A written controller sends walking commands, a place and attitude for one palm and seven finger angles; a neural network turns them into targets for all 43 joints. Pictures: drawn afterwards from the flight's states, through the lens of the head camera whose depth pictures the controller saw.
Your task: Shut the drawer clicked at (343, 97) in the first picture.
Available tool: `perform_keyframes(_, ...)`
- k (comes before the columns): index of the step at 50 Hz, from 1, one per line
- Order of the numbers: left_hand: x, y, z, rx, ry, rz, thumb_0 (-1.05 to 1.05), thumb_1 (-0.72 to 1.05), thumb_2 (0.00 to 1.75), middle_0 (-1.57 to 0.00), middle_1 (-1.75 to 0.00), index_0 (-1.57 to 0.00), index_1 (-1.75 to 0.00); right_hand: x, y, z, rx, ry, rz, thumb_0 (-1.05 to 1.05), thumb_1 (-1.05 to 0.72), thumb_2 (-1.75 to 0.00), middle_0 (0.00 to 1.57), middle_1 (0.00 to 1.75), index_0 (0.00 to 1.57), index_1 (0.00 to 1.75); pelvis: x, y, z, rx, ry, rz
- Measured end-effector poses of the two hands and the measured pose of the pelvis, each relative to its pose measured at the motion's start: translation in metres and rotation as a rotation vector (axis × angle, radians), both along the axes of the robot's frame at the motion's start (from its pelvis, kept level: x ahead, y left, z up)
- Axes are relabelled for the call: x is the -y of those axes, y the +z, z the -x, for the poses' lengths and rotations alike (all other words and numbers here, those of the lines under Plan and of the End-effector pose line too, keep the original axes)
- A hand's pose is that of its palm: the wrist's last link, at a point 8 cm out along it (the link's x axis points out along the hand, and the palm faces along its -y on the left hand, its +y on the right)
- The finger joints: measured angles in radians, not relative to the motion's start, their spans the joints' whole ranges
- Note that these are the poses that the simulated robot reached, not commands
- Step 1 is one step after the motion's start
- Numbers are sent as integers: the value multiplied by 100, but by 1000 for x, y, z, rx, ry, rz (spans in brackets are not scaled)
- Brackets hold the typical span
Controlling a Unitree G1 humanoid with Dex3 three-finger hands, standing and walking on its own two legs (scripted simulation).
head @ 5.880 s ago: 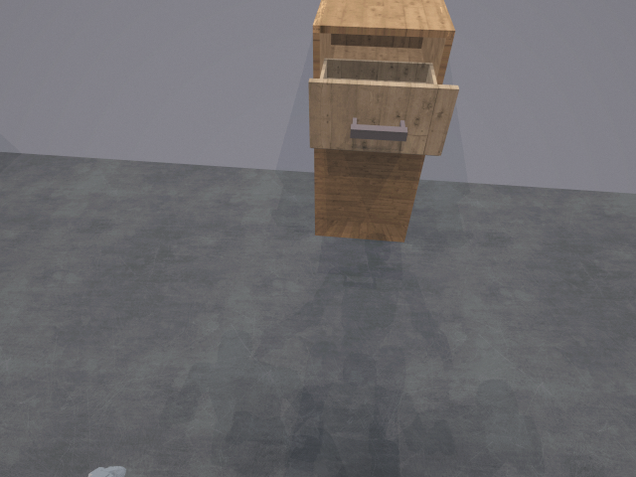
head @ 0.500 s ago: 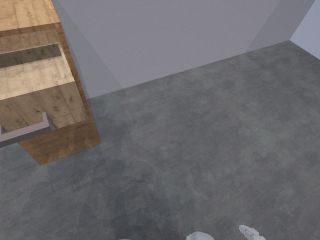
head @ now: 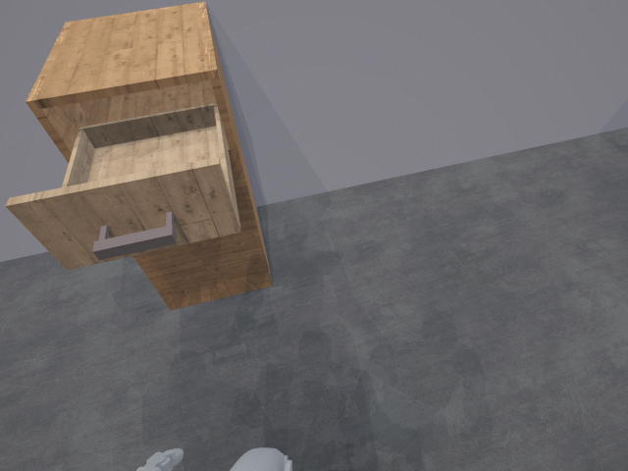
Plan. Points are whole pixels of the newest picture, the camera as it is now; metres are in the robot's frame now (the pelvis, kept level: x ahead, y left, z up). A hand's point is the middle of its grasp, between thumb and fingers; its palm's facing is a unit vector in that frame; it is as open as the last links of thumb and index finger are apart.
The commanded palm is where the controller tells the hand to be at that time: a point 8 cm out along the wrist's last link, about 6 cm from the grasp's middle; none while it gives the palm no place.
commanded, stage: turn to face it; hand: left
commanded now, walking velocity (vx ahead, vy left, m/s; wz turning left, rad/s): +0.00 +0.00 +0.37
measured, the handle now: (136, 233) +0.51 +0.33 -0.02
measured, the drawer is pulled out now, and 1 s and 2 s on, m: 0.30 0.30 0.30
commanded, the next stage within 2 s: take the last steps up to it in 0.28 s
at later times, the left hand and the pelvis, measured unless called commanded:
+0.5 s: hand out of the picture -0.04 +0.28 -0.17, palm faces +0.22 -0.95 -0.22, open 7.4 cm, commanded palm none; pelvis -0.02 +0.07 +0.01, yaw +9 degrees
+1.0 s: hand out of the picture +0.02 +0.21 -0.16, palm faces +0.24 -0.95 -0.20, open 7.3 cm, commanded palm none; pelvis +0.06 +0.03 +0.01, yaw +11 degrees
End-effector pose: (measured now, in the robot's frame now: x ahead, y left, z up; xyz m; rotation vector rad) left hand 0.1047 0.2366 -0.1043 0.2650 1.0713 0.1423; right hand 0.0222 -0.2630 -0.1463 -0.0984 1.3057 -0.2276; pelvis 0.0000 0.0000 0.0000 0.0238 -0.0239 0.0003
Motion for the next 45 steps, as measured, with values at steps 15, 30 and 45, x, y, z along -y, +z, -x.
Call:
perform_keyframes(15,-67,-55,155,-296,284,69,0,90,90,-20,-29,-21,-30,-73,24,-112,172,291,87,0,-91,-90,20,30,19,30,-49,-14,9,0,115,27)
perform_keyframes(30,-79,-34,141,-213,273,111,0,91,90,-19,-29,-20,-30,-118,34,-71,165,263,37,-1,-93,-90,21,30,20,30,-71,9,13,11,168,49)
perform_keyframes(45,-30,-29,72,-98,270,95,0,92,90,-20,-29,-20,-30,-58,-4,28,-231,155,-12,0,-91,-90,20,30,20,30,-34,-2,-32,23,188,30)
